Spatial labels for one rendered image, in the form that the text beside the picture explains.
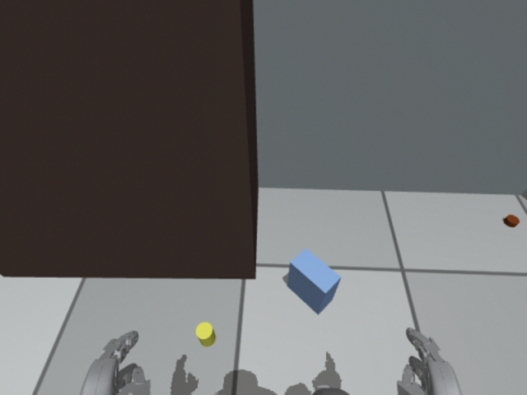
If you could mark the right robot hand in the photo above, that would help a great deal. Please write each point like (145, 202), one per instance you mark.
(436, 375)

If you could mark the left robot hand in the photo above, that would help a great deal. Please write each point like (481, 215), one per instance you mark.
(104, 377)

